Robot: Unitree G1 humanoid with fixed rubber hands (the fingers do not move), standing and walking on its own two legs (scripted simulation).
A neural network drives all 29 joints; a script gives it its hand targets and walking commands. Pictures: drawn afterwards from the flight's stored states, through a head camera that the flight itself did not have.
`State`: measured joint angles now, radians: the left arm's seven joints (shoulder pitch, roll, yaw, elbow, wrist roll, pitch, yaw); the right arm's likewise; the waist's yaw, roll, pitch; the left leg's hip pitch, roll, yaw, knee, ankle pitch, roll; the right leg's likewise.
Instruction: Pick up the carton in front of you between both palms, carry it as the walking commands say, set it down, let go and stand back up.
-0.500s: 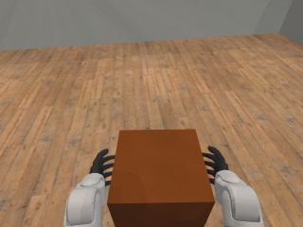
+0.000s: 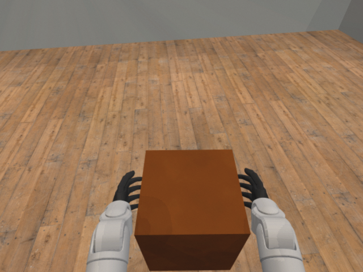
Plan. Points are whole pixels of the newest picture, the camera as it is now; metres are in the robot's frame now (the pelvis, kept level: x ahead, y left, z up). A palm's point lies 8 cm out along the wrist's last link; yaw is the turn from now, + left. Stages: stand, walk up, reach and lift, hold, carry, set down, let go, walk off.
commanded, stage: carry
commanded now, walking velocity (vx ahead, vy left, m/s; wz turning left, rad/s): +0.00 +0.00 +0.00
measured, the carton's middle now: (189, 212) +0.31 +0.00 -0.05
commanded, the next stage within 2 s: hold in 1.00 s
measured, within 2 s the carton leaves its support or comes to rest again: neither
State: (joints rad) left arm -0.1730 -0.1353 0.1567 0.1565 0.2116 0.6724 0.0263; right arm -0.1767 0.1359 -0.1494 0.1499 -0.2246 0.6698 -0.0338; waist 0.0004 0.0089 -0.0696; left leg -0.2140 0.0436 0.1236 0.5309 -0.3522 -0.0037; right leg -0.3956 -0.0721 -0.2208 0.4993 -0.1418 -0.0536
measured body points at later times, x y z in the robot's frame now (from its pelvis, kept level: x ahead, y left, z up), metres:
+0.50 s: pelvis +0.01 +0.01 +0.00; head +0.00 +0.01 +0.45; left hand +0.30 +0.16 +0.03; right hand +0.30 -0.14 +0.03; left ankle -0.05 +0.11 -0.73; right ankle +0.08 -0.09 -0.73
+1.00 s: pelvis +0.01 +0.02 +0.00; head -0.01 +0.01 +0.45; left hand +0.30 +0.17 +0.03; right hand +0.30 -0.13 +0.03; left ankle -0.05 +0.11 -0.73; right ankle +0.08 -0.09 -0.73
